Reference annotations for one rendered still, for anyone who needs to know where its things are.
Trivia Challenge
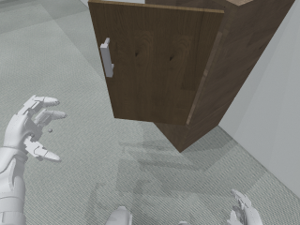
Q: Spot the handle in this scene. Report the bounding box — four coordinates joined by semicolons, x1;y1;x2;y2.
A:
100;37;114;78

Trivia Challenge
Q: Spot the robot left thigh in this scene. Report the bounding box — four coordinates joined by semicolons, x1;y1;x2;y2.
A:
104;209;132;225

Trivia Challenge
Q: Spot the right robot hand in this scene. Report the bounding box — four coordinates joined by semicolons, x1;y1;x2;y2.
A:
227;189;263;225

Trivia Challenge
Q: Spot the cupboard door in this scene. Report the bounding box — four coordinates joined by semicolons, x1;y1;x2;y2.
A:
87;0;224;126

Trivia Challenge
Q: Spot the left robot hand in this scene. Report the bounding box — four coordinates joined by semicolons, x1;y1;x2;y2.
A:
3;95;68;163

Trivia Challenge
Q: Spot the robot left forearm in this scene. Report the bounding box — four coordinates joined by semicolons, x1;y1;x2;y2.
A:
0;146;28;225

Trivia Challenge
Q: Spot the left robot shin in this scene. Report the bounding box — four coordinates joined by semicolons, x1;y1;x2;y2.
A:
117;206;127;210

